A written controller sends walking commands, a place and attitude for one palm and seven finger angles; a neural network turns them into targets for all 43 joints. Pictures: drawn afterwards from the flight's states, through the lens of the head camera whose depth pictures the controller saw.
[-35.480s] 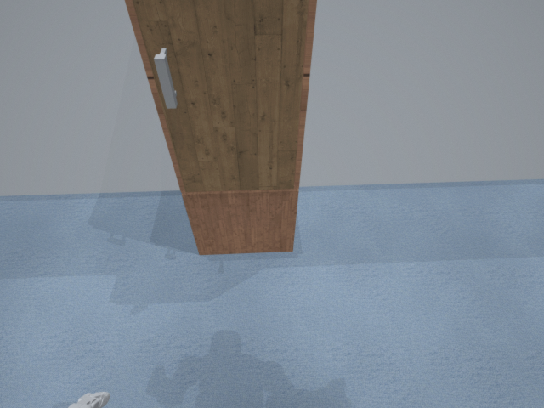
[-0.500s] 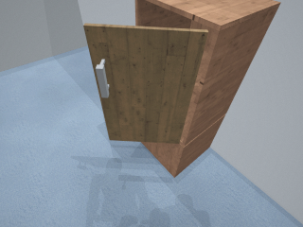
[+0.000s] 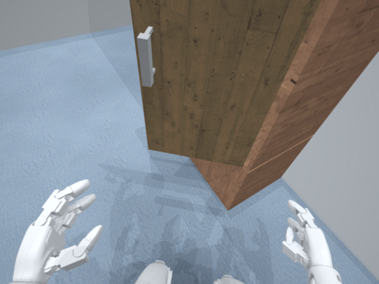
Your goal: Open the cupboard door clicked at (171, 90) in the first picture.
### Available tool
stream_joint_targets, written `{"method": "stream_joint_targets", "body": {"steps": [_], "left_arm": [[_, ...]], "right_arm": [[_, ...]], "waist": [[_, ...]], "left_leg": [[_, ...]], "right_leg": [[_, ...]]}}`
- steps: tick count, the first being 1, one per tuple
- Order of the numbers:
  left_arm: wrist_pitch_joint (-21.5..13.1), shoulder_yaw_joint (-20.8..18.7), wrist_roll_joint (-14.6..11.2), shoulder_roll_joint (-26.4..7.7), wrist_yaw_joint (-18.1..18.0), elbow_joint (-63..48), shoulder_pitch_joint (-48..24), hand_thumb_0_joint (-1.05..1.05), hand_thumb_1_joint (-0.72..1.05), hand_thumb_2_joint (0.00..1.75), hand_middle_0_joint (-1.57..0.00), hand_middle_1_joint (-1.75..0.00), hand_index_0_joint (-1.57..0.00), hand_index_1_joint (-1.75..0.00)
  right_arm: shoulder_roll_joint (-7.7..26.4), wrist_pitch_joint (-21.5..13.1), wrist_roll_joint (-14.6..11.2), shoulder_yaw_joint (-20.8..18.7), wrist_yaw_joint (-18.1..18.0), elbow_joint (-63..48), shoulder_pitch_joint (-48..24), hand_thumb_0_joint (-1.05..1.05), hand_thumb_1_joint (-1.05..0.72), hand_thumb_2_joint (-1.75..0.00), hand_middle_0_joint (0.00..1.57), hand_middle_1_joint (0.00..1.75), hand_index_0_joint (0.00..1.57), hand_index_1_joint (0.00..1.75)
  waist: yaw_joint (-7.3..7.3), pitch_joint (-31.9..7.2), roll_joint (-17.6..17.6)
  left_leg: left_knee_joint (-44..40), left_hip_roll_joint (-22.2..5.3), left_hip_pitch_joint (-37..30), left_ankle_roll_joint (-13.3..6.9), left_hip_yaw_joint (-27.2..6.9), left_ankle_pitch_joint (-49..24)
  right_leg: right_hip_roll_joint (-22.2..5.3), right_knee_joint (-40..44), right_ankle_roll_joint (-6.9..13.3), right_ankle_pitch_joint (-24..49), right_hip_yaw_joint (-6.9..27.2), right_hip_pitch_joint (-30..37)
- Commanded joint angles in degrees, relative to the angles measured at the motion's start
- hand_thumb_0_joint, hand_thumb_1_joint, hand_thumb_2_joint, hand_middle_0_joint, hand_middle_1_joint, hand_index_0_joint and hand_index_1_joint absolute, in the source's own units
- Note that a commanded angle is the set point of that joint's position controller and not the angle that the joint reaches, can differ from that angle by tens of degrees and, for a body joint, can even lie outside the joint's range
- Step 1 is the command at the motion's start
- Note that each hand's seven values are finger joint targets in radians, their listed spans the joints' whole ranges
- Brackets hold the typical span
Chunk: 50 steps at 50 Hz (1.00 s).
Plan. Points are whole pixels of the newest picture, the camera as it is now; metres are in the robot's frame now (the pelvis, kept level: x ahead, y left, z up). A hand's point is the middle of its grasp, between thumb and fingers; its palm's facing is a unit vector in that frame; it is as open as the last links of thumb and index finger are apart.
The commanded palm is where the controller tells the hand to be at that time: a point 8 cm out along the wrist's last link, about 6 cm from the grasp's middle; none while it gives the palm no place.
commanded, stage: raise the hand with hooked fingers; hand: left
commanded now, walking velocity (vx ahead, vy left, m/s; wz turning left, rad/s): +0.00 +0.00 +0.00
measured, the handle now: (148, 57) +0.57 +0.18 +0.16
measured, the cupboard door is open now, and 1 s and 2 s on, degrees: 48 48 48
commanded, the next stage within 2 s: move the hooked fingers beside the handle in 1.56 s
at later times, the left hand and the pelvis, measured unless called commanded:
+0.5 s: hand (81, 185) +0.25 +0.22 +0.11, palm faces -0.05 -1.00 -0.08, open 12.3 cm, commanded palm +0.23 +0.28 +0.12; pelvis +0.02 +0.00 +0.03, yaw -1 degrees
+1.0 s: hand (55, 135) +0.30 +0.27 +0.17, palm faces -0.02 -1.00 -0.05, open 13.9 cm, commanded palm +0.28 +0.32 +0.18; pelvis +0.02 +0.00 +0.06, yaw -1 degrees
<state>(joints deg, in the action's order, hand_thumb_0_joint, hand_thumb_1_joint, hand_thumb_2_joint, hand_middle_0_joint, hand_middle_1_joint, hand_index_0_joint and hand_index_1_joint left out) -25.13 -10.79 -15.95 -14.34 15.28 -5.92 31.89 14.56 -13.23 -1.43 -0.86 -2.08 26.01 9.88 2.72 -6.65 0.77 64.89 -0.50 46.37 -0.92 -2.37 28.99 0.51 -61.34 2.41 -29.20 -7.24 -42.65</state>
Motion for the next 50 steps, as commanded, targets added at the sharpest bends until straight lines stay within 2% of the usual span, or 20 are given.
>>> {"method": "stream_joint_targets", "body": {"steps": [1,5,6,9,10,11,15,20,22,25,27,29,33,35,40,41,43,46,49,50], "left_arm": [[-2.5,-1.88,-1.36,-7.92,5.4,-10.75,-11.2,0.0,0.25,0.62,-0.25,-0.72,-0.25,-0.72],[5.73,-8.32,-3.47,-11.36,7.58,-8.84,-8.63,0.0,0.15,0.58,-0.25,-0.78,-0.25,-0.78],[7.45,-11.2,-4.51,-12.85,7.65,-6.51,-7.06,0.0,0.13,0.57,-0.25,-0.8,-0.25,-0.8],[7.62,-13.14,-6.29,-12.16,6.19,-8.89,-6.79,0.0,0.06,0.54,-0.26,-0.84,-0.26,-0.84],[6.96,-12.99,-6.63,-11.57,5.8,-9.4,-6.79,0.0,0.04,0.53,-0.26,-0.86,-0.26,-0.86],[6.73,-14.1,-6.78,-12.91,5.67,-7.94,-7.75,0.0,0.01,0.52,-0.26,-0.87,-0.26,-0.87],[4.51,-11.94,-6.32,-11.53,6.45,-5.99,-9.8,0.0,-0.08,0.48,-0.27,-0.93,-0.27,-0.93],[4.54,-13.53,-6.88,-14.93,8.27,-5.11,-13.65,0.0,-0.2,0.43,-0.28,-1.0,-0.28,-1.0],[4.8,-14.3,-7.21,-16.53,8.49,-5.62,-17.11,0.0,-0.24,0.41,-0.28,-1.03,-0.28,-1.03],[5.16,-15.28,-7.47,-17.87,8.03,-5.03,-20.24,0.0,-0.31,0.38,-0.29,-1.08,-0.29,-1.08],[6.33,-15.67,-7.59,-18.39,8.34,-2.46,-22.22,0.0,-0.36,0.36,-0.29,-1.11,-0.29,-1.11],[7.38,-15.93,-7.67,-19.26,8.81,-1.25,-24.82,0.0,-0.41,0.34,-0.29,-1.14,-0.29,-1.14],[10.38,-16.17,-7.54,-20.41,10.21,2.24,-29.06,0.0,-0.5,0.3,-0.3,-1.2,-0.3,-1.2],[11.46,-16.25,-7.35,-21.22,10.76,2.89,-32.2,0.0,-0.5,0.3,-0.3,-1.2,-0.3,-1.2],[13.22,-17.6,-7.38,-23.32,12.02,5.62,-38.76,0.0,-0.5,0.3,-0.3,-1.2,-0.3,-1.2],[13.64,-18.38,-7.32,-24.65,12.07,6.41,-39.89,0.0,-0.5,0.3,-0.3,-1.2,-0.3,-1.2],[14.46,-17.78,-6.93,-24.26,12.45,7.98,-42.61,0.0,-0.5,0.3,-0.3,-1.2,-0.3,-1.2],[15.46,-18.81,-6.69,-26.45,12.8,10.13,-45.78,0.0,-0.5,0.3,-0.3,-1.2,-0.3,-1.2],[16.03,-18.85,-6.2,-27.24,13.38,10.44,-49.47,0.0,-0.5,0.3,-0.3,-1.2,-0.3,-1.2],[16.12,-19.3,-6.35,-27.66,13.43,10.69,-50.38,0.0,-0.5,0.3,-0.3,-1.2,-0.3,-1.2]], "right_arm": [[7.45,-2.92,-0.68,-2.11,-0.92,-3.83,1.61,0.0,-0.9,-0.9,0.2,0.3,0.2,0.3],[7.01,-2.16,-1.63,-2.14,-1.81,-4.67,0.42,0.0,-0.9,-0.9,0.2,0.3,0.2,0.3],[6.74,-1.96,-1.57,-2.06,-1.94,-4.67,-0.51,0.0,-0.9,-0.9,0.2,0.3,0.2,0.3],[5.55,-1.95,-1.43,-1.77,-1.92,-4.72,-0.41,0.0,-0.9,-0.9,0.2,0.3,0.2,0.3],[5.38,-2.21,-1.38,-1.75,-1.84,-4.68,-0.33,0.0,-0.9,-0.9,0.2,0.3,0.2,0.3],[5.52,-2.26,-1.18,-1.56,-1.81,-4.4,-0.65,0.0,-0.9,-0.9,0.2,0.3,0.2,0.3],[6.55,-3.1,-1.44,-1.7,-1.56,-3.62,1.28,0.0,-0.9,-0.9,0.2,0.3,0.2,0.3],[7.75,-3.9,-1.89,-1.74,-2.2,-3.59,2.47,0.0,-0.9,-0.9,0.2,0.3,0.2,0.3],[8.05,-3.94,-1.93,-1.35,-2.42,-3.3,2.41,0.0,-0.9,-0.9,0.2,0.3,0.2,0.3],[8.16,-4.17,-2.03,-1.11,-2.88,-3.16,2.46,0.0,-0.9,-0.9,0.2,0.3,0.2,0.3],[8.42,-3.92,-2.13,-0.86,-3.14,-2.93,2.66,0.0,-0.9,-0.9,0.2,0.3,0.2,0.3],[8.6,-4.01,-2.31,-0.65,-3.33,-2.88,2.23,0.0,-0.9,-0.9,0.2,0.3,0.2,0.3],[8.83,-3.68,-2.49,-0.35,-3.63,-2.91,2.19,0.0,-0.9,-0.9,0.2,0.3,0.2,0.3],[8.86,-3.67,-2.61,-0.1,-3.84,-2.84,1.65,0.0,-0.9,-0.9,0.2,0.3,0.2,0.3],[8.83,-3.44,-2.65,0.34,-4.28,-2.62,1.41,0.0,-0.9,-0.9,0.2,0.3,0.2,0.3],[9.03,-3.29,-2.57,0.44,-4.39,-2.54,1.23,0.0,-0.9,-0.9,0.2,0.3,0.2,0.3],[8.91,-3.03,-2.7,0.72,-4.51,-2.38,1.19,0.0,-0.9,-0.9,0.2,0.3,0.2,0.3],[9.2,-2.92,-2.7,0.77,-4.84,-2.23,1.01,0.0,-0.9,-0.9,0.2,0.3,0.2,0.3],[9.08,-2.86,-2.87,0.95,-5.09,-2.18,0.84,0.0,-0.9,-0.9,0.2,0.3,0.2,0.3],[9.04,-2.94,-2.84,1.0,-5.16,-2.18,0.97,0.0,-0.9,-0.9,0.2,0.3,0.2,0.3]], "waist": [[-5.81,-7.2,-7.94],[-3.0,-13.13,-3.4],[-1.38,-13.0,-3.64],[-0.92,-14.6,-1.39],[-1.02,-14.13,-1.18],[-0.68,-12.1,-0.55],[-2.33,-10.03,-1.73],[-2.32,-10.17,-1.83],[-2.2,-9.25,-4.53],[-2.11,-8.77,-4.95],[-2.3,-7.92,-4.18],[-2.03,-7.17,-6.27],[-2.13,-7.01,-4.97],[-2.2,-6.26,-6.26],[-2.2,-6.7,-5.22],[-1.7,-6.36,-5.1],[-2.05,-5.76,-6.1],[-1.95,-5.77,-3.85],[-2.02,-7.04,-7.13],[-2.04,-7.7,-6.47]], "left_leg": [[-10.26,0.2,-10.09,-0.95,-1.46,-13.08],[-12.99,0.7,-11.0,-1.12,-0.26,-15.89],[-13.08,0.87,-11.03,-0.86,-0.28,-18.17],[-14.58,0.8,-12.46,-0.68,0.08,-21.6],[-14.99,0.83,-12.59,-0.58,0.13,-21.64],[-15.1,0.82,-11.89,-0.46,-0.1,-22.46],[-16.59,0.85,-13.37,-0.59,0.47,-20.6],[-18.28,0.92,-15.6,-0.94,0.82,-20.15],[-19.29,0.9,-16.92,-0.94,0.87,-20.49],[-20.84,0.79,-18.58,-0.99,0.76,-19.87],[-21.61,0.69,-19.26,-0.97,0.81,-19.76],[-22.5,0.76,-19.88,-0.9,0.85,-18.8],[-24.06,0.74,-21.72,-1.04,0.8,-19.62],[-24.92,0.7,-22.6,-1.05,0.64,-19.15],[-26.72,0.61,-25.08,-1.06,0.32,-19.54],[-26.78,0.63,-25.19,-1.0,0.34,-19.86],[-27.78,0.62,-25.91,-0.95,0.23,-19.54],[-28.57,0.6,-26.36,-1.05,-0.09,-18.26],[-29.8,0.56,-28.6,-0.97,-0.23,-18.63],[-30.07,0.58,-29.22,-1.0,-0.44,-19.5]], "right_leg": [[1.87,11.28,-0.39,11.38,5.04,1.01],[0.71,14.74,-1.29,13.79,5.83,9.7],[0.92,14.6,-0.88,16.34,6.0,11.94],[0.25,15.28,-1.77,21.66,5.61,15.09],[0.14,15.55,-2.0,22.2,5.66,15.12],[0.33,15.5,-1.57,23.62,5.81,15.9],[0.06,16.9,-2.03,21.06,5.57,13.3],[-0.3,19.2,-2.09,19.92,6.41,14.86],[-0.12,19.68,-1.6,19.9,6.2,15.61],[-0.1,20.82,-1.57,18.85,5.74,16.08],[0.14,21.7,-1.49,18.98,5.81,16.89],[0.0,22.63,-1.49,18.06,5.87,17.11],[0.16,24.25,-1.57,19.64,5.87,18.8],[0.11,25.03,-1.45,18.93,5.73,18.81],[0.33,26.19,-1.31,19.25,5.29,20.02],[0.35,26.52,-0.93,19.35,5.69,21.03],[0.4,26.92,-1.05,19.12,5.19,20.35],[0.31,28.0,-0.91,17.2,5.53,21.18],[0.29,28.26,-0.85,17.43,5.05,21.22],[0.26,28.27,-0.82,18.44,4.84,21.76]]}}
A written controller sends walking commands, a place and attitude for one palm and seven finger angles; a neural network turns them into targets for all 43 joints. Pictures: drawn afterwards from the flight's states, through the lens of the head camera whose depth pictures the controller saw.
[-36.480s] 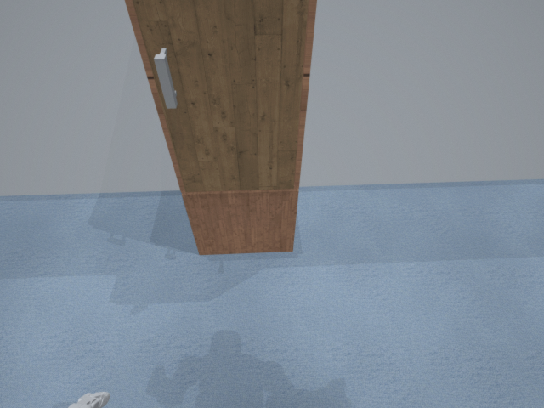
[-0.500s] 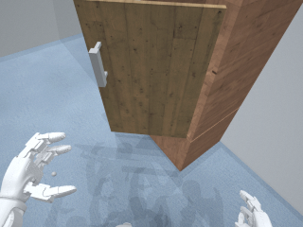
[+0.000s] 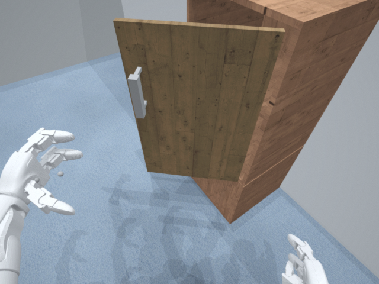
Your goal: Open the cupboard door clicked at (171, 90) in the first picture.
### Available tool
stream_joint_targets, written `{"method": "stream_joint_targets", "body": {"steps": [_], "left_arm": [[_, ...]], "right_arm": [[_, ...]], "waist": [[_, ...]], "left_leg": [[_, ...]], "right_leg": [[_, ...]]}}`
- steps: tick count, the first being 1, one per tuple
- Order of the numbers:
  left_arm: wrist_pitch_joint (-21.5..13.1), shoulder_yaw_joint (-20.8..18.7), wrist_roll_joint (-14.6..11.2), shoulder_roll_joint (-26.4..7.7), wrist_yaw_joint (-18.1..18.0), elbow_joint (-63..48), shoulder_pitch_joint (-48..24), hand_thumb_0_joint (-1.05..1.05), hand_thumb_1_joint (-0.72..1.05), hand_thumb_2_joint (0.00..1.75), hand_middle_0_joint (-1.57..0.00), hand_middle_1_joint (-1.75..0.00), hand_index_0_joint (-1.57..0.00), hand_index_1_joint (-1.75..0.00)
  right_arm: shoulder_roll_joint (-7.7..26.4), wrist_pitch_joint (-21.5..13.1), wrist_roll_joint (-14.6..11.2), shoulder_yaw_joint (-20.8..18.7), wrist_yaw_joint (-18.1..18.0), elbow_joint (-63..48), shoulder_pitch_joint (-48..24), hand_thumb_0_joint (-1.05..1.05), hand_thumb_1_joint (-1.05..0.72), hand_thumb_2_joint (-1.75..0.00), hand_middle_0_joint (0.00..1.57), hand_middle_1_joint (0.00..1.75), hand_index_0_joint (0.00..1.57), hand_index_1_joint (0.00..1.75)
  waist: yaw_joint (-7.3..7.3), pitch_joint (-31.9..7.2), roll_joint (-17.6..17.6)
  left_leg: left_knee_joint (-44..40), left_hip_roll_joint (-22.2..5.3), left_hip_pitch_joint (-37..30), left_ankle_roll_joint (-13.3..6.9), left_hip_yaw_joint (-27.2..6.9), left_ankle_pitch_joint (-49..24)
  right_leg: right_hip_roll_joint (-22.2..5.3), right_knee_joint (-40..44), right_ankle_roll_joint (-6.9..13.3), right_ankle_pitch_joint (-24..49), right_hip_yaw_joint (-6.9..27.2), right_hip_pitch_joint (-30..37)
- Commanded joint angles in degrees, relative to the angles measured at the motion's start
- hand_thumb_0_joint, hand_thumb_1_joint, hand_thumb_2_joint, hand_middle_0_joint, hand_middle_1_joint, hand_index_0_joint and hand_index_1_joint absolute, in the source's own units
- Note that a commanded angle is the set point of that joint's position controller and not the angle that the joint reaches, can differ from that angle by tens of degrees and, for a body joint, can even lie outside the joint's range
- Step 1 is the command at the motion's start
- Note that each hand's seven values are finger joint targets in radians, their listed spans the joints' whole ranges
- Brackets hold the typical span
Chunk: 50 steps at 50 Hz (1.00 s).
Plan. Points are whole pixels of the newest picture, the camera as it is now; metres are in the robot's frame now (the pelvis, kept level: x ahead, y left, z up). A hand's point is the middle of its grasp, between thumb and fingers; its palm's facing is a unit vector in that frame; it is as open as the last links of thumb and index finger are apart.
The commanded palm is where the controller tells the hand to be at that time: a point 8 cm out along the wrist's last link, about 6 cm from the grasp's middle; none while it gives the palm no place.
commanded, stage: raise the hand with hooked fingers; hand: left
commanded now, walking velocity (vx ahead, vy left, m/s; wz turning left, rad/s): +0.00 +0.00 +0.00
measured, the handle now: (139, 92) +0.55 +0.18 +0.10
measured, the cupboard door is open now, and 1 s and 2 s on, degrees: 48 48 48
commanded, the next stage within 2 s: move the hooked fingers beside the handle in 0.56 s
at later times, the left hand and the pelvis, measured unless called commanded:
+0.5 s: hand (60, 162) +0.30 +0.27 +0.12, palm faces +0.00 -1.00 -0.05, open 14.0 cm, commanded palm +0.27 +0.32 +0.13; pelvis +0.00 +0.00 +0.01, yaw -1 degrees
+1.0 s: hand (80, 144) +0.34 +0.25 +0.13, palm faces -0.03 -1.00 -0.03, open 14.0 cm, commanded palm +0.32 +0.30 +0.12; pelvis +0.00 -0.01 +0.01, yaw -1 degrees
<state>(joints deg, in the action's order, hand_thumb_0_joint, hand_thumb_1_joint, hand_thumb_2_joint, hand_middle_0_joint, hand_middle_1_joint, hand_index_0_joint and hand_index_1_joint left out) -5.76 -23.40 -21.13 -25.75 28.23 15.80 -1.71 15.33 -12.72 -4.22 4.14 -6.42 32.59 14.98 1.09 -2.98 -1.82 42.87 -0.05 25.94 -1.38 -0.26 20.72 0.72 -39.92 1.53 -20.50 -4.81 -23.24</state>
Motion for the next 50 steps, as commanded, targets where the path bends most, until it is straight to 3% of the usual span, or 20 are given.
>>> {"method": "stream_joint_targets", "body": {"steps": [1,3,8,11,13,16,19,21,24,27,30,31,33,36,38,42,45,46,48,50], "left_arm": [[-2.97,-7.44,-1.23,-17.63,0.58,-10.39,-17.49,0.0,-0.5,0.3,-0.3,-1.2,-0.3,-1.2],[-2.58,-7.38,-1.05,-17.72,1.08,-9.29,-19.22,0.0,-0.5,0.3,-0.3,-1.2,-0.3,-1.2],[-0.77,-5.49,-0.87,-14.84,1.87,-4.63,-14.94,0.0,-0.5,0.3,-0.3,-1.2,-0.3,-1.2],[-1.73,-7.16,-0.94,-16.99,1.07,-7.89,-16.51,0.0,-0.5,0.3,-0.3,-1.2,-0.3,-1.2],[-2.58,-7.87,-0.75,-17.16,0.47,-9.92,-16.73,0.0,-0.5,0.3,-0.3,-1.2,-0.3,-1.2],[-3.64,-8.35,-0.67,-17.83,-0.4,-10.59,-17.46,0.0,-0.5,0.3,-0.3,-1.2,-0.3,-1.2],[-3.48,-7.09,-0.16,-16.3,-0.21,-9.87,-17.79,0.0,-0.5,0.3,-0.3,-1.2,-0.3,-1.2],[-3.61,-7.43,-0.03,-17.27,-0.39,-10.14,-18.3,0.0,-0.5,0.3,-0.3,-1.2,-0.3,-1.2],[-3.28,-6.93,-0.28,-15.99,0.17,-9.58,-17.75,0.0,-0.5,0.3,-0.3,-1.2,-0.3,-1.2],[-2.82,-6.46,-0.46,-15.44,0.53,-7.39,-16.99,0.0,-0.5,0.3,-0.3,-1.2,-0.3,-1.2],[-2.77,-6.47,-0.46,-15.68,0.65,-7.62,-17.8,0.0,-0.5,0.3,-0.3,-1.2,-0.3,-1.2],[-2.81,-6.7,-0.42,-16.31,0.55,-7.45,-17.97,0.0,-0.5,0.3,-0.3,-1.2,-0.3,-1.2],[-2.54,-6.4,-0.46,-15.59,0.8,-6.44,-17.65,0.0,-0.5,0.3,-0.3,-1.2,-0.3,-1.2],[-3.49,-4.66,0.19,-16.16,0.38,-6.22,-25.55,0.0,-0.5,0.3,-0.3,-1.2,-0.3,-1.2],[-3.91,-4.0,0.75,-15.91,0.11,-4.66,-28.63,0.0,-0.5,0.3,-0.3,-1.2,-0.3,-1.2],[-4.62,-4.22,1.67,-16.77,-0.51,-1.12,-30.13,0.0,-0.5,0.3,-0.3,-1.2,-0.3,-1.2],[-4.61,-4.16,2.09,-16.77,-0.74,0.72,-30.02,0.0,-0.5,0.3,-0.3,-1.2,-0.3,-1.2],[-4.33,-4.52,2.07,-17.47,-0.89,2.19,-29.75,0.0,-0.5,0.3,-0.3,-1.2,-0.3,-1.2],[-4.09,-4.14,2.37,-17.43,-0.97,4.35,-32.51,0.0,-0.5,0.3,-0.3,-1.2,-0.3,-1.2],[-4.43,-4.42,2.64,-17.64,-1.27,5.48,-32.76,0.0,-0.5,0.3,-0.3,-1.2,-0.3,-1.2]], "right_arm": [[8.49,-3.37,0.05,-3.96,-0.85,-8.42,-4.09,0.0,-0.9,-0.9,0.2,0.3,0.2,0.3],[8.49,-3.23,-0.13,-3.94,-0.97,-8.21,-3.85,0.0,-0.9,-0.9,0.2,0.3,0.2,0.3],[8.77,-2.94,-0.19,-4.18,-0.36,-8.64,-3.36,0.0,-0.9,-0.9,0.2,0.3,0.2,0.3],[8.82,-3.0,0.03,-4.39,-0.07,-8.81,-3.64,0.0,-0.9,-0.9,0.2,0.3,0.2,0.3],[8.59,-2.98,0.16,-4.51,-0.06,-9.04,-3.29,0.0,-0.9,-0.9,0.2,0.3,0.2,0.3],[8.6,-3.04,0.38,-4.48,-0.23,-8.22,-3.17,0.0,-0.9,-0.9,0.2,0.3,0.2,0.3],[8.42,-2.94,0.23,-4.38,-0.52,-8.1,-3.17,0.0,-0.9,-0.9,0.2,0.3,0.2,0.3],[8.54,-2.94,0.25,-4.52,-0.69,-7.69,-3.18,0.0,-0.9,-0.9,0.2,0.3,0.2,0.3],[8.35,-2.98,0.2,-4.39,-0.73,-7.9,-3.51,0.0,-0.9,-0.9,0.2,0.3,0.2,0.3],[8.52,-2.78,0.2,-4.31,-0.75,-7.45,-3.18,0.0,-0.9,-0.9,0.2,0.3,0.2,0.3],[8.49,-2.79,0.1,-4.35,-0.74,-7.64,-3.77,0.0,-0.9,-0.9,0.2,0.3,0.2,0.3],[8.58,-2.7,0.26,-4.34,-0.7,-7.43,-3.7,0.0,-0.9,-0.9,0.2,0.3,0.2,0.3],[8.61,-2.56,0.13,-4.35,-0.77,-7.61,-3.51,0.0,-0.9,-0.9,0.2,0.3,0.2,0.3],[8.7,-2.25,0.02,-4.25,-1.33,-6.45,-3.53,0.0,-0.9,-0.9,0.2,0.3,0.2,0.3],[8.65,-2.23,0.02,-4.23,-1.56,-6.18,-2.98,0.0,-0.9,-0.9,0.2,0.3,0.2,0.3],[8.68,-1.84,0.13,-4.25,-1.45,-5.72,-2.36,0.0,-0.9,-0.9,0.2,0.3,0.2,0.3],[8.72,-1.49,0.13,-4.34,-1.12,-5.84,-2.19,0.0,-0.9,-0.9,0.2,0.3,0.2,0.3],[8.92,-1.17,0.26,-4.22,-0.95,-5.69,-1.8,0.0,-0.9,-0.9,0.2,0.3,0.2,0.3],[9.04,-0.56,0.07,-4.27,-0.76,-5.56,-1.4,0.0,-0.9,-0.9,0.2,0.3,0.2,0.3],[9.09,-0.22,0.09,-4.49,-0.6,-5.87,-1.01,0.0,-0.9,-0.9,0.2,0.3,0.2,0.3]], "waist": [[-0.14,-11.26,-3.14],[-0.4,-11.47,-3.91],[0.13,-9.58,-2.43],[0.5,-10.52,-1.86],[0.5,-12.9,-4.18],[0.3,-11.65,-3.22],[-0.19,-10.91,-5.56],[-0.25,-11.07,-3.55],[-0.27,-11.48,-5.47],[-0.57,-11.03,-1.99],[-0.39,-10.68,-4.21],[-0.41,-10.39,-1.97],[-0.62,-10.7,-1.32],[-1.96,-8.72,-2.77],[-2.47,-10.02,-3.38],[-2.21,-12.41,-2.52],[-1.61,-13.18,-4.14],[-1.31,-12.83,-2.51],[-2.06,-12.23,-2.25],[-1.8,-12.86,-1.98]], "left_leg": [[-7.81,0.05,-8.81,-0.56,-2.38,-12.12],[-8.54,0.02,-9.66,-0.51,-2.3,-12.34],[-9.2,0.09,-8.85,-0.41,-2.1,-13.35],[-9.0,0.07,-9.21,-0.38,-2.15,-13.97],[-9.21,0.02,-10.98,-0.33,-1.93,-15.34],[-9.24,-0.18,-10.94,-0.26,-1.95,-15.15],[-9.94,-0.23,-11.62,-0.17,-2.05,-14.57],[-9.82,-0.34,-11.72,-0.28,-2.04,-14.8],[-9.91,-0.11,-12.12,-0.28,-1.99,-14.9],[-9.81,-0.17,-11.52,-0.51,-1.89,-15.15],[-9.75,0.03,-11.07,-0.35,-1.84,-14.21],[-9.62,-0.01,-10.8,-0.46,-1.9,-14.06],[-9.5,0.16,-10.25,-0.61,-1.6,-13.76],[-9.56,-0.03,-10.19,-0.58,-1.62,-10.35],[-9.68,0.09,-10.72,-0.61,-1.78,-9.99],[-9.45,0.15,-10.8,-0.66,-1.67,-11.06],[-9.35,0.24,-10.78,-0.49,-1.68,-13.13],[-9.09,0.27,-9.74,-0.54,-1.44,-13.42],[-9.02,0.3,-8.65,-0.59,-1.02,-12.95],[-9.02,0.34,-8.34,-0.59,-1.02,-13.08]], "right_leg": [[0.09,7.22,0.26,10.69,2.83,3.31],[0.16,7.48,0.1,11.1,2.58,3.02],[0.13,7.52,0.17,12.24,2.07,2.43],[-0.03,7.52,0.45,12.56,2.46,3.96],[0.18,7.12,0.28,13.66,2.18,3.63],[0.1,7.52,0.41,13.56,2.33,3.93],[0.17,7.55,0.25,12.92,1.98,2.43],[0.02,7.91,0.39,13.22,2.21,3.66],[0.04,7.91,0.23,13.6,2.1,3.2],[0.2,8.25,0.11,14.45,2.21,3.49],[-0.04,8.18,0.11,13.54,2.2,2.97],[-0.09,8.47,0.25,13.63,2.47,3.74],[0.05,8.52,-0.1,13.68,2.55,3.38],[-0.11,9.15,0.02,9.76,3.03,1.42],[-0.09,9.01,-0.1,9.44,2.95,0.97],[-0.25,8.72,-0.03,10.71,3.34,2.33],[-0.39,7.96,0.2,12.81,3.03,2.64],[-0.47,8.05,0.31,13.45,3.32,3.95],[-0.44,8.11,-0.05,13.79,3.48,2.98],[-0.41,7.87,-0.03,13.85,3.48,3.13]]}}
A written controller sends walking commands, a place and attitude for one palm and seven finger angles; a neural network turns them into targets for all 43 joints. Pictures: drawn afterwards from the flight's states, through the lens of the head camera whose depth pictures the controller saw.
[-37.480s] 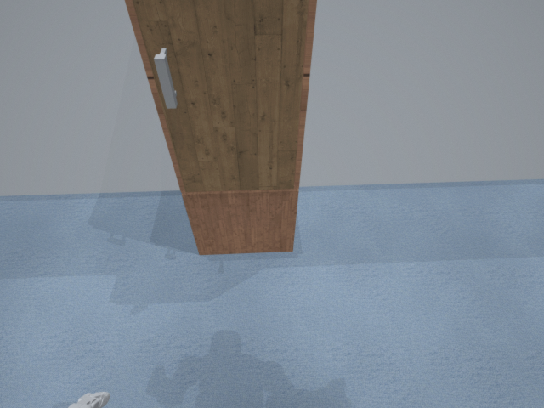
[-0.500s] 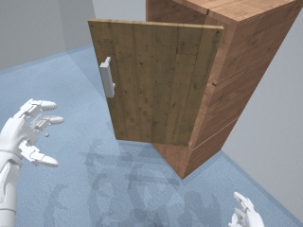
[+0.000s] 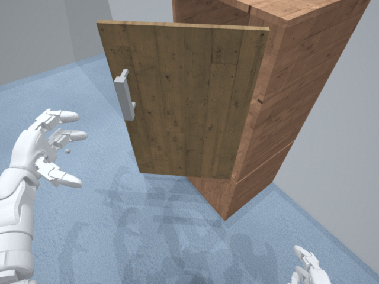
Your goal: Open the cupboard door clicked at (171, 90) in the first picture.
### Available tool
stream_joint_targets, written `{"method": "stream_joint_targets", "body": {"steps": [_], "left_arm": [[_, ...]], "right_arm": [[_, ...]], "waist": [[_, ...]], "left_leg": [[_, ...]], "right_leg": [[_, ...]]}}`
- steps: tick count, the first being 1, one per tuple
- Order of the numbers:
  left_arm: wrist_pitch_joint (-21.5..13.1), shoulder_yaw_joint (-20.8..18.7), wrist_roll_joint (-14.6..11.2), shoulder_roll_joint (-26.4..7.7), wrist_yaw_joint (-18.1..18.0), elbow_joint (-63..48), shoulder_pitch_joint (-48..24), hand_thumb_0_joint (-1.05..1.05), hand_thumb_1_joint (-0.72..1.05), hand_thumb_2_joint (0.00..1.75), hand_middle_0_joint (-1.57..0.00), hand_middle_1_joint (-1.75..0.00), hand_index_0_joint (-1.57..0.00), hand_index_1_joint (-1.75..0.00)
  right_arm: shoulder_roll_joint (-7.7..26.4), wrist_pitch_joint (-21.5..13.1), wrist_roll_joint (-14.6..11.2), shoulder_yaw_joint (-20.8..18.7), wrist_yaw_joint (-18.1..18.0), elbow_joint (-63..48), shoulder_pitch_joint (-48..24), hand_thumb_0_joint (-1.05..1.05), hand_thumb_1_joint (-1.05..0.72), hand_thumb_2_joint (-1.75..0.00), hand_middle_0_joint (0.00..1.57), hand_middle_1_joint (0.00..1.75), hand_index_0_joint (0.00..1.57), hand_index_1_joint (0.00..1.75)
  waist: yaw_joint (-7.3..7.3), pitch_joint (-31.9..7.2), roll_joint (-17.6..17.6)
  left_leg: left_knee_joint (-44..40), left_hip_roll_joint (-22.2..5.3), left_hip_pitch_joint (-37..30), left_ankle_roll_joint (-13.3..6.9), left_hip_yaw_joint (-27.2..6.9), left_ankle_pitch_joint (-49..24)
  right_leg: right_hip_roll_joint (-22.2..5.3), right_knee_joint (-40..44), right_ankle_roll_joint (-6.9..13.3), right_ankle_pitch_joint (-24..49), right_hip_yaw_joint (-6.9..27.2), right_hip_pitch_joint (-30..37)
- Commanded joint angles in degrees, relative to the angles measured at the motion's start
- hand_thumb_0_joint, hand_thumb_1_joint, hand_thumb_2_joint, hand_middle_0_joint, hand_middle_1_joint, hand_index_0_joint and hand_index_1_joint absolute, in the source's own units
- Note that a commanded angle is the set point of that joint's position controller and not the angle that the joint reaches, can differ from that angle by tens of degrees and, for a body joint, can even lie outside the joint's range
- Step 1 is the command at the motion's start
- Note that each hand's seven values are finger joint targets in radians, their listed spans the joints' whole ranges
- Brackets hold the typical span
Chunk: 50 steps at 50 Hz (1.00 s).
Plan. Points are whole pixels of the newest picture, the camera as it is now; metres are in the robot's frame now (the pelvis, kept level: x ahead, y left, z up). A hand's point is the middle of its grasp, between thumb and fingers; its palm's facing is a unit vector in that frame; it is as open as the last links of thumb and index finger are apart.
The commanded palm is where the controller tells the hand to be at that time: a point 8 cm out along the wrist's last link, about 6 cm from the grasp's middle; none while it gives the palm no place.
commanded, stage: move the hooked fingers beside the handle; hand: left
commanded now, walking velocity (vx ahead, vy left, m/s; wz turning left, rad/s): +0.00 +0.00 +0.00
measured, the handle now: (127, 95) +0.55 +0.19 +0.10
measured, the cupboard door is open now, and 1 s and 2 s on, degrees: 48 48 48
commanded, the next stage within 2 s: none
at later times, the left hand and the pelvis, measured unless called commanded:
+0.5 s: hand (85, 126) +0.42 +0.26 +0.11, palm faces -0.03 -1.00 +0.00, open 14.0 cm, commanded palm +0.39 +0.31 +0.11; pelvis +0.01 +0.00 -0.01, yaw -1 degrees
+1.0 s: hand (95, 108) +0.48 +0.25 +0.11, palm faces -0.05 -1.00 +0.01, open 14.0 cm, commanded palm +0.47 +0.30 +0.10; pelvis +0.01 +0.02 -0.01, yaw -2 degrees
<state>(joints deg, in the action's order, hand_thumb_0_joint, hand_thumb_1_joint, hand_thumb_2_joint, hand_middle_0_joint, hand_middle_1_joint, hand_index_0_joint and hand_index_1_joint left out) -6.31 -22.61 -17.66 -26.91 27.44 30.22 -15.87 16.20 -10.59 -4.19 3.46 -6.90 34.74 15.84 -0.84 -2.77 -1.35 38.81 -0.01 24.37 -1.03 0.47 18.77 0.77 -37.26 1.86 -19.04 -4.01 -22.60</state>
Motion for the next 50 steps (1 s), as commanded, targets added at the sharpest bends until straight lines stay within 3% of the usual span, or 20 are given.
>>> {"method": "stream_joint_targets", "body": {"steps": [1,5,6,8,11,14,16,19,21,22,25,27,31,33,36,40,45,46,47,50], "left_arm": [[-4.07,-5.22,-0.85,-16.79,-0.66,-8.54,-18.66,0.0,-0.5,0.3,-0.3,-1.2,-0.3,-1.2],[-5.28,-6.44,-0.14,-18.91,-0.7,-5.57,-23.26,0.0,-0.5,0.3,-0.3,-1.2,-0.3,-1.2],[-5.66,-8.45,-0.2,-21.18,-0.71,-4.74,-22.92,0.0,-0.5,0.3,-0.3,-1.2,-0.3,-1.2],[-6.1,-8.6,0.17,-22.07,0.04,-2.89,-24.97,0.0,-0.5,0.3,-0.3,-1.2,-0.3,-1.2],[-6.9,-6.75,0.11,-20.98,1.13,-0.76,-27.54,0.0,-0.5,0.3,-0.3,-1.2,-0.3,-1.2],[-7.47,-4.53,0.92,-20.04,1.62,1.9,-32.54,0.0,-0.5,0.3,-0.3,-1.2,-0.3,-1.2],[-7.79,-4.61,0.62,-20.61,1.56,3.35,-33.91,0.0,-0.5,0.3,-0.3,-1.2,-0.3,-1.2],[-8.03,-5.61,1.63,-22.57,1.25,7.14,-36.56,0.0,-0.5,0.3,-0.3,-1.2,-0.3,-1.2],[-8.25,-3.58,1.79,-20.68,0.95,8.15,-38.12,0.0,-0.5,0.3,-0.3,-1.2,-0.3,-1.2],[-8.25,-5.68,2.2,-22.99,0.64,10.7,-38.07,0.0,-0.5,0.3,-0.3,-1.2,-0.3,-1.2],[-9.74,-5.96,3.37,-24.07,0.02,10.19,-40.03,0.0,-0.5,0.3,-0.3,-1.2,-0.3,-1.2],[-10.06,-6.7,3.08,-24.59,-0.06,10.89,-40.44,0.0,-0.5,0.3,-0.3,-1.2,-0.3,-1.2],[-10.48,-6.74,3.75,-25.93,-0.03,14.49,-44.27,0.0,-0.5,0.3,-0.3,-1.2,-0.3,-1.2],[-10.85,-6.0,4.36,-25.09,0.16,14.42,-43.86,0.0,-0.5,0.3,-0.3,-1.2,-0.3,-1.2],[-11.48,-3.75,4.04,-22.98,0.51,15.11,-46.6,0.0,-0.5,0.3,-0.3,-1.2,-0.3,-1.2],[-11.21,-4.44,4.64,-24.35,0.24,18.51,-49.51,0.0,-0.5,0.3,-0.3,-1.2,-0.3,-1.2],[-12.11,-2.93,5.52,-22.81,-0.95,18.22,-53.37,0.0,-0.5,0.3,-0.3,-1.2,-0.3,-1.2],[-12.24,-3.76,5.24,-23.65,-1.3,19.16,-53.37,0.0,-0.5,0.3,-0.3,-1.2,-0.3,-1.2],[-12.24,-5.03,5.75,-25.46,-1.59,19.86,-53.92,0.0,-0.5,0.3,-0.3,-1.2,-0.3,-1.2],[-11.82,-2.93,7.28,-24.53,-2.23,23.07,-56.42,0.0,-0.5,0.3,-0.3,-1.2,-0.3,-1.2]], "right_arm": [[8.29,-2.09,0.16,-3.76,0.01,-8.1,-1.58,0.0,-0.9,-0.9,0.2,0.3,0.2,0.3],[8.59,-1.11,0.22,-4.04,0.19,-7.41,-0.17,0.0,-0.9,-0.9,0.2,0.3,0.2,0.3],[8.88,-0.73,0.37,-4.34,0.22,-7.3,0.4,0.0,-0.9,-0.9,0.2,0.3,0.2,0.3],[9.0,-0.12,0.31,-4.27,0.3,-7.08,0.94,0.0,-0.9,-0.9,0.2,0.3,0.2,0.3],[9.03,0.54,0.16,-4.5,0.38,-7.0,1.92,0.0,-0.9,-0.9,0.2,0.3,0.2,0.3],[9.17,1.08,0.11,-4.58,0.37,-6.2,3.0,0.0,-0.9,-0.9,0.2,0.3,0.2,0.3],[9.54,1.6,0.18,-4.72,0.38,-5.97,3.82,0.0,-0.9,-0.9,0.2,0.3,0.2,0.3],[9.85,2.43,0.29,-4.68,0.57,-5.37,4.73,0.0,-0.9,-0.9,0.2,0.3,0.2,0.3],[9.82,2.99,0.38,-4.64,0.83,-5.68,5.26,0.0,-0.9,-0.9,0.2,0.3,0.2,0.3],[10.09,3.32,0.4,-4.75,0.85,-5.36,5.73,0.0,-0.9,-0.9,0.2,0.3,0.2,0.3],[9.94,3.98,0.72,-4.82,1.24,-5.53,6.44,0.0,-0.9,-0.9,0.2,0.3,0.2,0.3],[10.07,4.57,0.84,-4.91,1.46,-5.67,7.09,0.0,-0.9,-0.9,0.2,0.3,0.2,0.3],[10.29,5.72,0.88,-4.84,1.46,-5.22,8.03,0.0,-0.9,-0.9,0.2,0.3,0.2,0.3],[10.19,6.02,1.06,-4.94,1.71,-5.48,8.6,0.0,-0.9,-0.9,0.2,0.3,0.2,0.3],[10.14,6.75,1.08,-4.95,1.79,-4.93,9.4,0.0,-0.9,-0.9,0.2,0.3,0.2,0.3],[10.82,7.46,1.37,-5.1,1.86,-3.84,10.61,0.0,-0.9,-0.9,0.2,0.3,0.2,0.3],[10.67,8.36,1.84,-5.26,2.33,-3.0,11.83,0.0,-0.9,-0.9,0.2,0.3,0.2,0.3],[10.81,8.7,1.88,-5.36,2.22,-2.86,12.28,0.0,-0.9,-0.9,0.2,0.3,0.2,0.3],[11.05,8.99,1.93,-5.23,2.25,-2.73,12.56,0.0,-0.9,-0.9,0.2,0.3,0.2,0.3],[11.01,9.59,2.01,-4.94,2.46,-2.49,13.03,0.0,-0.9,-0.9,0.2,0.3,0.2,0.3]], "waist": [[0.45,-13.16,-1.73],[-0.53,-14.63,-2.5],[-0.09,-15.54,-0.17],[-0.52,-15.88,-2.32],[-1.27,-15.76,-1.26],[-2.31,-15.78,-4.95],[-2.49,-16.35,-1.79],[-2.47,-16.85,-3.09],[-2.89,-16.9,-2.04],[-2.77,-17.25,-0.68],[-2.33,-20.04,-4.52],[-2.47,-21.54,-2.76],[-3.15,-19.93,-3.38],[-3.16,-22.39,-5.12],[-4.42,-21.19,-5.07],[-5.01,-20.9,-3.73],[-5.67,-22.78,-6.61],[-5.77,-23.22,-4.17],[-5.51,-24.06,-5.18],[-6.63,-21.15,-5.9]], "left_leg": [[-4.64,0.27,-6.34,-1.04,-1.54,-11.58],[-3.89,0.4,-5.37,-1.2,-0.88,-11.8],[-3.32,0.28,-4.9,-1.33,-0.78,-12.97],[-3.12,0.41,-4.05,-1.29,-0.32,-12.98],[-2.48,0.27,-4.02,-1.5,-0.27,-13.19],[-2.34,0.41,-5.16,-1.42,-0.6,-12.46],[-1.97,0.19,-4.73,-1.57,-0.87,-12.73],[-1.93,0.26,-3.7,-1.43,-1.01,-12.34],[-1.68,0.12,-3.52,-1.52,-0.9,-13.08],[-1.51,0.06,-2.86,-1.6,-0.95,-12.59],[-1.22,-0.01,-4.33,-1.32,-1.34,-15.3],[-0.6,-0.17,-4.42,-1.52,-0.88,-17.06],[-0.14,-0.27,-2.8,-1.55,-0.91,-16.97],[0.07,-0.3,-4.84,-1.38,-0.95,-18.83],[0.59,-0.71,-5.56,-1.3,-1.32,-20.31],[0.62,-0.97,-4.77,-1.08,-2.19,-18.6],[1.3,-1.55,-8.28,-0.35,-3.3,-21.51],[1.78,-1.56,-7.58,-0.72,-3.07,-22.46],[1.74,-1.55,-7.45,-0.61,-3.0,-22.56],[1.75,-1.59,-5.47,-0.47,-3.37,-20.29]], "right_leg": [[-0.52,5.17,-0.22,12.97,2.93,3.5],[-0.57,4.78,-0.65,14.5,3.73,3.43],[-0.6,4.52,-0.66,16.16,4.09,5.25],[-0.67,4.2,-0.86,17.26,4.5,4.95],[-0.51,4.03,-0.81,17.54,4.58,4.27],[-0.05,3.85,-0.58,15.77,4.05,0.86],[0.02,3.72,-0.49,15.87,4.09,1.46],[0.07,3.26,-0.56,15.57,4.03,0.6],[0.13,2.89,-0.41,16.01,3.78,0.41],[0.34,2.86,-0.67,15.87,4.05,0.35],[0.36,1.72,-0.3,17.53,3.67,0.47],[0.64,1.47,-0.59,20.04,3.89,1.47],[0.62,1.04,-0.39,19.7,3.73,0.24],[0.82,0.74,-0.53,20.62,3.61,-0.52],[1.12,0.56,-0.32,20.02,2.99,-3.09],[1.12,0.4,-0.5,17.78,2.7,-5.25],[1.31,-0.22,-0.39,16.48,2.02,-8.72],[1.42,-0.34,-0.34,17.62,2.14,-7.65],[1.47,-0.5,-0.49,18.01,2.4,-7.47],[1.37,-0.7,-0.51,15.72,2.11,-9.99]]}}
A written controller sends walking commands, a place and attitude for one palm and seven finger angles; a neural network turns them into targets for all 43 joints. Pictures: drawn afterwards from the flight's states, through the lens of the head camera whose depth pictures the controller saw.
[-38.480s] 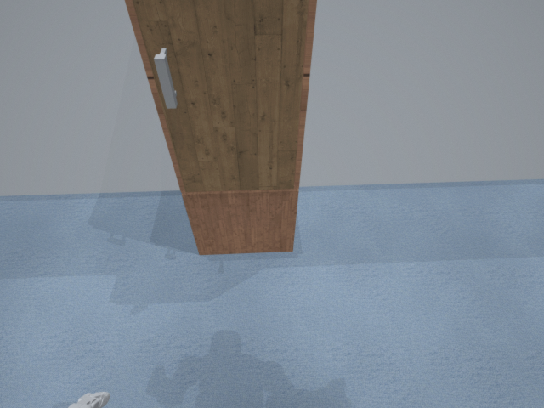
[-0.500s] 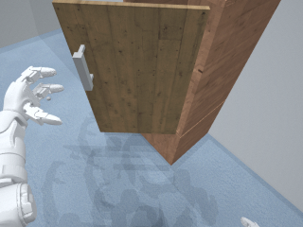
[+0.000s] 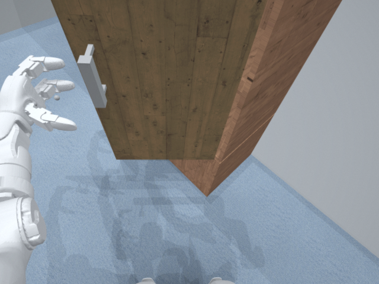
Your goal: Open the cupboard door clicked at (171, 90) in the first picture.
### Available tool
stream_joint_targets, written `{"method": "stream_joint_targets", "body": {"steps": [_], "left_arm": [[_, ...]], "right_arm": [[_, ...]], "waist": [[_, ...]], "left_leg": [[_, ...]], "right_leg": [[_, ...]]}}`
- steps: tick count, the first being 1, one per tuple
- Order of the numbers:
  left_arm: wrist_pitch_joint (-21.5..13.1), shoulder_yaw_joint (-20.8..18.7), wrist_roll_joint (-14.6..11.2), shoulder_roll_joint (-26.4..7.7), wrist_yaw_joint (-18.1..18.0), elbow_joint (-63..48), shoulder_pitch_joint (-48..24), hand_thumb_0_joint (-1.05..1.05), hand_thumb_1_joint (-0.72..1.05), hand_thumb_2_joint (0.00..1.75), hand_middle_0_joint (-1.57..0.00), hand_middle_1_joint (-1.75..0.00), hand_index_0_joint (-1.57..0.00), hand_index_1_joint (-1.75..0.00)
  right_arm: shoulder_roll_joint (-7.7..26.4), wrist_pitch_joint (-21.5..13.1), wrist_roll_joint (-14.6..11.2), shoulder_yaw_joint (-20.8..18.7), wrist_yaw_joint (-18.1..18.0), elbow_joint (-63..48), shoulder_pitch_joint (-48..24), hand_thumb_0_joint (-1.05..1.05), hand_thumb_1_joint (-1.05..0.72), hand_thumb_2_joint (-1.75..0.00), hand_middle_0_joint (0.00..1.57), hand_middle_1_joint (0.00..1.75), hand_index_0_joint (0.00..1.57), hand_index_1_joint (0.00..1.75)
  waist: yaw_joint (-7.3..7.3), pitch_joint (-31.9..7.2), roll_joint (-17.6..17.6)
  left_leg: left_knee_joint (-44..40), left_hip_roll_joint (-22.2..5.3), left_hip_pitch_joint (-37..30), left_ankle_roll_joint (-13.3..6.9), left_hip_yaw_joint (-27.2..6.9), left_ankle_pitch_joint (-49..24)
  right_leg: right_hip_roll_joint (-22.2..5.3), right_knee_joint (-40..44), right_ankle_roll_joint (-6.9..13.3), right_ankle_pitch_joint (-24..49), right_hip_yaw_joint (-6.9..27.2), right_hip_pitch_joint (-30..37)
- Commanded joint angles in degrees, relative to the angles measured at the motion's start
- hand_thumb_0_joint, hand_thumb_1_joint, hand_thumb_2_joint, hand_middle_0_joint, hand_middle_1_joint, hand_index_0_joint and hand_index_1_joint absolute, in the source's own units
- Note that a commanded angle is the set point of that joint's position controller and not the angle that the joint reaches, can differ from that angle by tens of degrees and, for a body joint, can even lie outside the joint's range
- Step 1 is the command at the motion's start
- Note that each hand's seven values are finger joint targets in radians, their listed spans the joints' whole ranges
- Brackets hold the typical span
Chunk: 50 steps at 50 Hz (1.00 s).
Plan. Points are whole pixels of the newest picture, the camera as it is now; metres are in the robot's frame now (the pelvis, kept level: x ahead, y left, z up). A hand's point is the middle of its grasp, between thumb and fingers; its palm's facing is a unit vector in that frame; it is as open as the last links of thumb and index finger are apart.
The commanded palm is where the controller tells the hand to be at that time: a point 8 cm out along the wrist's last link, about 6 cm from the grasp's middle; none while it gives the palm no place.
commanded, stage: move the hooked fingers beside the handle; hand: left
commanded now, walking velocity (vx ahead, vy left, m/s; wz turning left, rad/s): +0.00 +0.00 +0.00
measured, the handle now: (95, 77) +0.53 +0.19 +0.11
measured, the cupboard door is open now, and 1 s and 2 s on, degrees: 48 48 47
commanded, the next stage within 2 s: slide the fingers in behind the handle in 1.06 s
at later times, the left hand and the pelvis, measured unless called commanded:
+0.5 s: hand (66, 85) +0.50 +0.25 +0.11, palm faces -0.01 -1.00 +0.00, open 14.0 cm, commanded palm +0.47 +0.30 +0.11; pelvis +0.01 +0.00 -0.01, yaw -2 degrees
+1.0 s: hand (60, 91) +0.48 +0.25 +0.12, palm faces +0.00 -1.00 +0.01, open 14.0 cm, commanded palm +0.46 +0.30 +0.11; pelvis +0.00 -0.01 -0.01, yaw +0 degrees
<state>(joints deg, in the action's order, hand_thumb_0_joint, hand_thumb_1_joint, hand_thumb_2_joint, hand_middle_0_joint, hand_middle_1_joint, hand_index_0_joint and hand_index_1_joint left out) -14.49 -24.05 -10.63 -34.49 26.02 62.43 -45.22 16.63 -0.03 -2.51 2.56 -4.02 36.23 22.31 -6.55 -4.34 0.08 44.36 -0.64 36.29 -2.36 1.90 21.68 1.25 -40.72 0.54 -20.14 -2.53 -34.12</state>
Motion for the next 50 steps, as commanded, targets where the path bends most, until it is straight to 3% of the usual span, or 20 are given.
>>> {"method": "stream_joint_targets", "body": {"steps": [1,3,5,7,11,13,16,17,18,21,22,25,29,31,32,36,37,41,43,50], "left_arm": [[-4.04,-1.27,0.28,-16.96,-1.21,-9.51,-28.9,0.0,-0.5,0.3,-0.3,-1.2,-0.3,-1.2],[-4.35,-3.23,0.9,-19.41,-1.75,-8.31,-29.3,0.0,-0.5,0.3,-0.3,-1.2,-0.3,-1.2],[-4.6,-3.33,1.29,-20.29,-1.98,-7.14,-31.53,0.0,-0.5,0.3,-0.3,-1.2,-0.3,-1.2],[-4.97,-3.61,1.86,-21.5,-1.81,-6.61,-32.65,0.0,-0.5,0.3,-0.3,-1.2,-0.3,-1.2],[-4.53,-1.09,2.32,-19.88,-1.5,-3.63,-35.64,0.0,-0.5,0.3,-0.3,-1.2,-0.3,-1.2],[-4.29,-3.75,2.7,-23.53,-1.49,-3.0,-35.7,0.0,-0.5,0.3,-0.3,-1.2,-0.3,-1.2],[-4.56,-3.65,2.02,-21.43,-0.8,-4.48,-31.68,0.0,-0.5,0.3,-0.3,-1.2,-0.3,-1.2],[-4.49,-5.83,2.13,-23.97,-0.68,-4.76,-30.13,0.0,-0.5,0.3,-0.3,-1.2,-0.3,-1.2],[-4.17,-5.95,1.96,-23.89,-0.45,-4.62,-28.06,0.0,-0.5,0.3,-0.3,-1.2,-0.3,-1.2],[-3.49,-4.28,1.4,-21.82,-0.25,-5.64,-27.94,0.0,-0.5,0.3,-0.3,-1.2,-0.3,-1.2],[-3.72,-5.71,1.69,-23.47,-0.42,-7.66,-28.28,0.0,-0.5,0.3,-0.3,-1.2,-0.3,-1.2],[-4.86,-7.05,1.28,-24.37,-0.94,-11.63,-27.85,0.0,-0.5,0.3,-0.3,-1.2,-0.3,-1.2],[-5.15,-6.01,0.63,-22.51,-0.71,-12.39,-26.97,0.0,-0.5,0.3,-0.3,-1.2,-0.3,-1.2],[-4.79,-3.66,0.19,-19.34,-0.35,-12.71,-27.39,0.0,-0.5,0.3,-0.3,-1.2,-0.3,-1.2],[-4.58,-5.46,0.23,-21.27,-0.43,-12.15,-26.7,0.0,-0.5,0.3,-0.3,-1.2,-0.3,-1.2],[-3.48,-1.89,-0.37,-17.15,-0.25,-9.66,-26.91,0.0,-0.5,0.3,-0.3,-1.2,-0.3,-1.2],[-3.37,-3.38,-0.04,-18.8,-0.52,-8.71,-25.99,0.0,-0.5,0.3,-0.3,-1.2,-0.3,-1.2],[-3.99,-1.54,0.02,-17.65,-1.12,-7.59,-29.53,0.0,-0.5,0.3,-0.3,-1.2,-0.3,-1.2],[-4.74,-2.94,0.48,-19.62,-1.38,-7.59,-30.09,0.0,-0.5,0.3,-0.3,-1.2,-0.3,-1.2],[-5.05,-2.02,1.38,-20.72,-0.69,-5.68,-33.06,0.0,-0.5,0.3,-0.3,-1.2,-0.3,-1.2]], "right_arm": [[10.58,-0.76,0.45,-4.05,-0.47,-3.82,6.92,0.0,-0.9,-0.9,0.2,0.3,0.2,0.3],[10.92,-0.5,0.71,-4.11,-0.31,-3.71,7.65,0.0,-0.9,-0.9,0.2,0.3,0.2,0.3],[11.1,-0.26,0.8,-4.0,-0.24,-3.51,8.22,0.0,-0.9,-0.9,0.2,0.3,0.2,0.3],[11.21,0.21,0.86,-3.83,-0.24,-3.4,8.97,0.0,-0.9,-0.9,0.2,0.3,0.2,0.3],[11.19,0.95,1.0,-3.55,-0.23,-3.19,9.93,0.0,-0.9,-0.9,0.2,0.3,0.2,0.3],[11.73,1.25,1.09,-3.78,-0.22,-3.09,10.85,0.0,-0.9,-0.9,0.2,0.3,0.2,0.3],[11.27,1.65,1.47,-4.0,0.24,-3.88,11.77,0.0,-0.9,-0.9,0.2,0.3,0.2,0.3],[11.55,2.07,1.38,-4.13,0.32,-3.99,11.93,0.0,-0.9,-0.9,0.2,0.3,0.2,0.3],[11.35,2.41,1.41,-4.12,0.51,-4.43,11.8,0.0,-0.9,-0.9,0.2,0.3,0.2,0.3],[11.04,3.14,1.13,-4.06,0.5,-5.19,11.48,0.0,-0.9,-0.9,0.2,0.3,0.2,0.3],[11.32,3.29,1.15,-4.32,0.58,-5.34,11.49,0.0,-0.9,-0.9,0.2,0.3,0.2,0.3],[10.98,3.34,1.12,-4.61,0.75,-5.62,11.12,0.0,-0.9,-0.9,0.2,0.3,0.2,0.3],[10.72,3.42,0.88,-4.63,0.79,-5.12,10.62,0.0,-0.9,-0.9,0.2,0.3,0.2,0.3],[10.38,3.25,0.82,-4.52,0.8,-5.12,10.15,0.0,-0.9,-0.9,0.2,0.3,0.2,0.3],[10.66,3.29,0.78,-4.69,0.81,-4.8,10.27,0.0,-0.9,-0.9,0.2,0.3,0.2,0.3],[10.28,3.2,0.56,-4.18,0.54,-4.98,9.16,0.0,-0.9,-0.9,0.2,0.3,0.2,0.3],[10.59,3.2,0.55,-4.27,0.48,-5.11,9.05,0.0,-0.9,-0.9,0.2,0.3,0.2,0.3],[10.59,2.74,0.47,-3.86,0.08,-5.14,8.34,0.0,-0.9,-0.9,0.2,0.3,0.2,0.3],[10.69,2.53,0.55,-3.8,0.08,-5.14,8.05,0.0,-0.9,-0.9,0.2,0.3,0.2,0.3],[10.79,1.99,0.46,-3.27,-0.17,-5.08,7.63,0.0,-0.9,-0.9,0.2,0.3,0.2,0.3]], "waist": [[-1.13,-19.74,-7.95],[-0.81,-22.32,-8.46],[-1.75,-22.19,-6.59],[-1.94,-23.92,-8.29],[-3.41,-21.36,-9.12],[-3.14,-24.06,-8.93],[-1.71,-27.68,-10.0],[-1.03,-28.63,-9.37],[-0.42,-28.19,-8.99],[-1.09,-24.17,-7.34],[-0.59,-26.13,-9.46],[-0.33,-27.54,-9.95],[-0.73,-26.59,-10.52],[-1.17,-25.77,-12.31],[-0.76,-25.98,-10.94],[-1.68,-21.27,-8.61],[-1.02,-21.85,-7.42],[-2.49,-19.74,-6.14],[-1.99,-22.21,-6.69],[-2.55,-22.18,-8.33]], "left_leg": [[-3.41,-0.91,-17.63,0.81,-4.89,-24.0],[-3.11,-1.01,-18.25,1.0,-5.09,-23.48],[-2.73,-1.06,-16.63,0.74,-4.97,-22.63],[-2.11,-1.12,-17.42,0.81,-4.86,-24.73],[-1.58,-1.12,-15.64,0.74,-5.07,-22.96],[-1.07,-1.18,-15.57,0.61,-4.92,-23.19],[-0.38,-1.33,-18.23,0.96,-4.89,-29.02],[-0.21,-1.52,-18.33,1.06,-4.81,-30.12],[-0.34,-1.35,-17.2,0.9,-4.47,-30.31],[-0.89,-1.19,-14.49,0.34,-3.82,-27.99],[-0.8,-1.26,-16.28,0.46,-3.71,-28.86],[-0.78,-1.28,-17.63,0.5,-3.86,-29.4],[-0.72,-1.48,-19.16,0.56,-4.02,-31.46],[-0.57,-1.49,-20.49,0.59,-3.91,-32.3],[-0.53,-1.57,-20.62,0.66,-4.18,-32.32],[-1.32,-1.15,-17.27,0.24,-3.74,-27.89],[-1.4,-1.11,-16.86,0.35,-3.88,-26.97],[-1.41,-0.83,-14.28,0.05,-3.64,-21.99],[-1.27,-0.64,-14.53,0.17,-3.74,-21.84],[-0.87,-0.53,-12.69,0.09,-3.72,-18.51]], "right_leg": [[0.86,2.64,1.02,16.92,0.66,1.37],[1.03,2.37,0.88,16.55,0.87,1.46],[1.05,2.26,0.65,16.78,1.0,1.69],[1.26,1.78,0.68,18.16,1.12,1.54],[1.32,1.74,0.8,16.31,0.94,-0.88],[1.45,1.67,0.5,17.14,1.4,-0.06],[1.67,0.67,0.86,20.2,0.76,1.2],[1.82,0.63,0.63,21.04,0.95,1.61],[1.83,0.63,0.56,22.04,0.99,2.88],[1.88,1.03,0.55,21.98,0.76,3.24],[1.96,1.06,0.44,22.28,1.03,2.95],[2.06,1.16,0.51,22.5,1.04,3.88],[2.16,1.4,0.51,23.3,0.93,3.27],[2.12,1.58,0.72,23.0,0.84,2.24],[2.24,1.67,0.59,23.16,0.9,2.47],[1.89,2.14,0.74,21.82,0.68,2.31],[1.87,1.94,0.61,21.47,0.79,2.66],[1.48,2.16,0.62,18.82,1.11,2.01],[1.43,1.81,0.48,19.23,1.6,3.08],[1.27,1.69,0.4,16.99,1.96,2.4]]}}
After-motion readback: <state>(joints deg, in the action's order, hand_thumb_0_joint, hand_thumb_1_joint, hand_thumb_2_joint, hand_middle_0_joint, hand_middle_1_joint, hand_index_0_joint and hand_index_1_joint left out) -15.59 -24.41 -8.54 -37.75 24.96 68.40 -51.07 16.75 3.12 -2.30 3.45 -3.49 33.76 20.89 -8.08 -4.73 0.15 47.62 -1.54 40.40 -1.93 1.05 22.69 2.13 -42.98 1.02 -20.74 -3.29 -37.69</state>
